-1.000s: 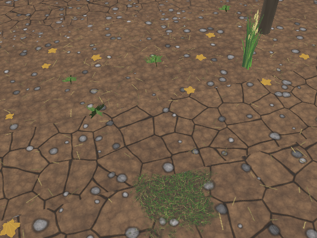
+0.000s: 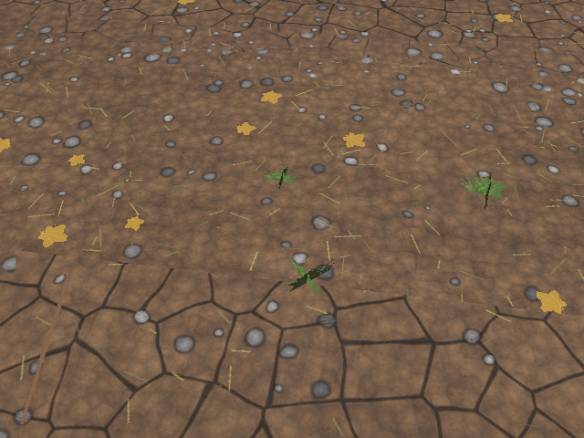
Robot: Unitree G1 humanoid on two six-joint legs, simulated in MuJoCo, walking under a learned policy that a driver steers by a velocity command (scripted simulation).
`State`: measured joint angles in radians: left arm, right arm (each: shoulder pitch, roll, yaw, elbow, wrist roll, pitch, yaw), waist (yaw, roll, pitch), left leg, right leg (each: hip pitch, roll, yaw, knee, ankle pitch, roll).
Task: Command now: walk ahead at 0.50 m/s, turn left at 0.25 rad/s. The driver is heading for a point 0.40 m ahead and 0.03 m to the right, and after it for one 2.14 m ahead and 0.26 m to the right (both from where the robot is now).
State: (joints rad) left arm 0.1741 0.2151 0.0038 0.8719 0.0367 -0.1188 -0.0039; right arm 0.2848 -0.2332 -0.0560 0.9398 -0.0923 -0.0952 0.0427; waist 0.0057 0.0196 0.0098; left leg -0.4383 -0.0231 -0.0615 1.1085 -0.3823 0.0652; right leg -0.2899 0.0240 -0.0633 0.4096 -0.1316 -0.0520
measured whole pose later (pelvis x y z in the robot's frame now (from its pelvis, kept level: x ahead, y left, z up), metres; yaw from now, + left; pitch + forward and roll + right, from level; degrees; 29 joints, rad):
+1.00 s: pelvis +0.38 +0.02 -0.18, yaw -18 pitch +3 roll +2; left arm 0.16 0.24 0.01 0.79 0.01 0.05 0.03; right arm 0.09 -0.22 -0.04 0.65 -0.01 0.02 -0.10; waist 0.01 0.00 0.04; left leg -0.88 0.02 -0.09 1.54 -0.28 -0.11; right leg -0.50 0.10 0.09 0.53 -0.08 -0.09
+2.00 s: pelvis +0.45 +0.06 -0.17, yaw -12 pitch +2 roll +0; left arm 0.24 0.25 0.09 0.83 0.01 0.02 0.08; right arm 0.11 -0.27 -0.09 0.61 0.01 0.06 -0.02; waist 0.03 0.00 0.00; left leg -0.62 -0.02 0.00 1.12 -0.45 -0.03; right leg -0.29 -0.10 -0.09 0.59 -0.33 0.05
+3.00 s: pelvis +0.69 -0.01 -0.16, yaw -16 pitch +4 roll +2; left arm 0.39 0.24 0.05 0.74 -0.02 -0.04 0.00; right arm 0.12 -0.28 -0.07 0.62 -0.01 -0.09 0.02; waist 0.04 0.02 0.00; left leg -0.66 0.02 -0.03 0.96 -0.20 -0.03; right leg -0.12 0.06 0.10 0.37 -0.31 -0.08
